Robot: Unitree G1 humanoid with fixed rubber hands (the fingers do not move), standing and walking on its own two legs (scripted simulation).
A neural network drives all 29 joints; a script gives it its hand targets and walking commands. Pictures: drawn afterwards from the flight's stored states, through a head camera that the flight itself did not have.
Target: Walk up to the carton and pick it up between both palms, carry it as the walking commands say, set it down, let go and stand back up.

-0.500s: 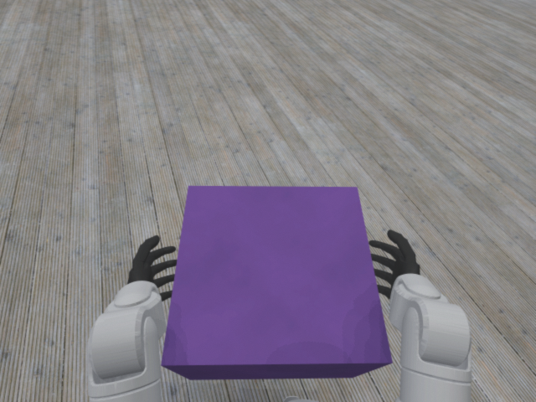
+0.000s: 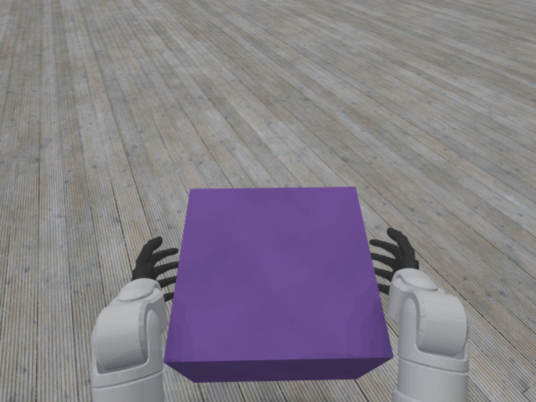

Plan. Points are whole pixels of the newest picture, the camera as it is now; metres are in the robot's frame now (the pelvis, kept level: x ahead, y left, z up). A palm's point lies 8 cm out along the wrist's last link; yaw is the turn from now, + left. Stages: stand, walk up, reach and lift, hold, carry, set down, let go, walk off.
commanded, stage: carry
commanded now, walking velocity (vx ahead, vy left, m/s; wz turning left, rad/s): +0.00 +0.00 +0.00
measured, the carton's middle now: (274, 285) +0.32 +0.00 +0.00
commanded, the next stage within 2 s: none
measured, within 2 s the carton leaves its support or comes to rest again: neither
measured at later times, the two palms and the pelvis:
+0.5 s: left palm (155, 330) +0.20 +0.15 +0.09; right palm (434, 322) +0.21 -0.20 +0.09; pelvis -0.06 -0.02 +0.00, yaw +0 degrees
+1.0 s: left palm (132, 363) +0.16 +0.16 +0.09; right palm (440, 353) +0.17 -0.18 +0.10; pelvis -0.10 -0.01 +0.00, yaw +1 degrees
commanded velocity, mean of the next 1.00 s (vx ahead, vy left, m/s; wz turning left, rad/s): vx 0.00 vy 0.00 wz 0.00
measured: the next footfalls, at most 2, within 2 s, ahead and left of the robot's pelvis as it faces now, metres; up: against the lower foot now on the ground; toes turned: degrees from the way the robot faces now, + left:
right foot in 1.04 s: +0.05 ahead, -0.11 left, +0.00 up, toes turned -1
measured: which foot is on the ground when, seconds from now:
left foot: down 0.00-1.00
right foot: down 0.00-0.96, up 0.98-1.00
